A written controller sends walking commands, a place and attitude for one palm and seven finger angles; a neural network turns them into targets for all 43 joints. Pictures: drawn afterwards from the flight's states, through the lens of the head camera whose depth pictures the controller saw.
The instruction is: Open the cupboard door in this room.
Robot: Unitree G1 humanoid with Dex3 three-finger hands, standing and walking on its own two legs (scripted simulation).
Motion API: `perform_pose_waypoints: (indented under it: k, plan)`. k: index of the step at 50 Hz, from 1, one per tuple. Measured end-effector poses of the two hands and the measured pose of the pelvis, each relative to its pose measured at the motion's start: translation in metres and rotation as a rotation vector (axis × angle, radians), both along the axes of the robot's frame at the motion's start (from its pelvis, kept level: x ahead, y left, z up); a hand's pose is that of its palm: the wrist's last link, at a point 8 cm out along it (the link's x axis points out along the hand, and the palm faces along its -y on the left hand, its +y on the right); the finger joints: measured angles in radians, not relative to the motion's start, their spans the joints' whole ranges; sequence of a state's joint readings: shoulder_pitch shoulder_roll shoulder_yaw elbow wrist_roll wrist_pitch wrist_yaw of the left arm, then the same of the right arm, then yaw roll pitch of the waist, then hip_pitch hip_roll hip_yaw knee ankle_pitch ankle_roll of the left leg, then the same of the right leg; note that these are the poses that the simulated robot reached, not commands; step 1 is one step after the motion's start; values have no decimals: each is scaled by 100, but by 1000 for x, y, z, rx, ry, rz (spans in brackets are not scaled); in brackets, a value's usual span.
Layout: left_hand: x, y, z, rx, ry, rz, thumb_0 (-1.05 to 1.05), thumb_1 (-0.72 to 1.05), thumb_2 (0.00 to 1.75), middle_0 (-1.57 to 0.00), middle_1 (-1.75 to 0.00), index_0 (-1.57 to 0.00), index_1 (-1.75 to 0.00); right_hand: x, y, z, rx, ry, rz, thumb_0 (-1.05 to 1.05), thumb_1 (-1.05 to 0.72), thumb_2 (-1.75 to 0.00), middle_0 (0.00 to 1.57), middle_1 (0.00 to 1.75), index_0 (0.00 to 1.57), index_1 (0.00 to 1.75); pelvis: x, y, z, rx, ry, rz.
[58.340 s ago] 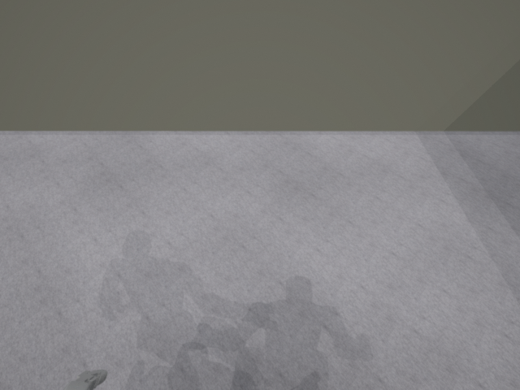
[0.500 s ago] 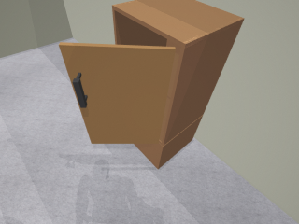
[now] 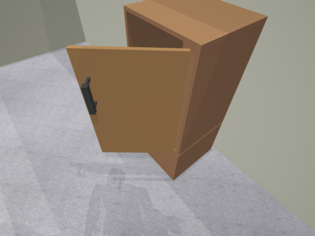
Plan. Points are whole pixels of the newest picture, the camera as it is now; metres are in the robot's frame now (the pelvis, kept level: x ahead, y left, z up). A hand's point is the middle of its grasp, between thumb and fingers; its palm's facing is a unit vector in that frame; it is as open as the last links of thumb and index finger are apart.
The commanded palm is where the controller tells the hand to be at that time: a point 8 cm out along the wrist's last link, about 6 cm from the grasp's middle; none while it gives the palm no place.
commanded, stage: come to a stop and stand still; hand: left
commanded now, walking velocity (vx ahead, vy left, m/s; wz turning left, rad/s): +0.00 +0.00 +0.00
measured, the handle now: (90, 96) +0.56 +0.28 +0.01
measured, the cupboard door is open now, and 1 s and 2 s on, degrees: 50 50 50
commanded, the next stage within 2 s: look again from close up in 1.86 s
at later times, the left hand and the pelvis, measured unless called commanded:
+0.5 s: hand out of the picture -0.07 +0.20 -0.17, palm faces +0.00 -0.98 -0.18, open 7.3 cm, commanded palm none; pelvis -0.07 +0.02 +0.01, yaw +0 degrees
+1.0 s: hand out of the picture -0.21 +0.17 -0.17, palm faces +0.08 -0.99 -0.12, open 7.3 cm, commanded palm none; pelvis -0.13 +0.04 +0.01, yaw +0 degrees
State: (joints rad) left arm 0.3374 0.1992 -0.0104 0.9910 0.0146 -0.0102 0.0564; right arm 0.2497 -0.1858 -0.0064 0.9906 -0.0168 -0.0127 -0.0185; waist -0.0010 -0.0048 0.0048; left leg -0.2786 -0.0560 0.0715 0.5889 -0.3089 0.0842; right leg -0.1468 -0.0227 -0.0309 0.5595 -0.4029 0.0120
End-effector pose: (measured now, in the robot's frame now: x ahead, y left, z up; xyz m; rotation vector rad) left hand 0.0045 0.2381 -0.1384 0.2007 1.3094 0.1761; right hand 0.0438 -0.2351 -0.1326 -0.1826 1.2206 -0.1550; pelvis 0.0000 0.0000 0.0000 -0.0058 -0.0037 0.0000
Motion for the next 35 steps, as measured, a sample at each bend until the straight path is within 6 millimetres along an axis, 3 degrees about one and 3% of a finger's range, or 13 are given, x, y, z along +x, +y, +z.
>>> perform_pose_waypoints:
  k: [6, 12, 20, 29, 35]
  plan:
    - [4, -2, -1, -16, -65, 1, 1, 91, 90, -20, -30, -20, -30, 14, -2, 9, -20, -80, 10, 1, -91, -90, 20, 30, 20, 30, -12, 1, 1, -6, -35, -4]
    - [-6, -3, 0, -45, -93, -11, 1, 91, 90, -20, -30, -20, -30, 2, -1, 19, -31, -101, 16, 1, -91, -90, 20, 30, 20, 30, -29, 4, 5, -13, -56, -7]
    - [-45, 2, -2, -64, -34, -18, 0, 91, 90, -20, -30, -20, -30, -49, 4, 19, -34, -28, -9, 1, -91, -90, 20, 30, 20, 30, -53, 13, 9, -19, -58, -9]
    - [-108, 9, -2, -65, 88, 12, 1, 91, 90, -20, -30, -20, -30, -119, 20, 9, -7, 116, -57, 1, -91, -90, 20, 30, 20, 30, -74, 23, 10, -20, -54, -6]
    - [-150, 7, 0, -70, 162, 42, 0, 91, 90, -20, -30, -20, -30, -148, 32, 4, 23, 172, -76, 1, -91, -90, 20, 30, 20, 30, -87, 27, 10, -18, -52, -5]
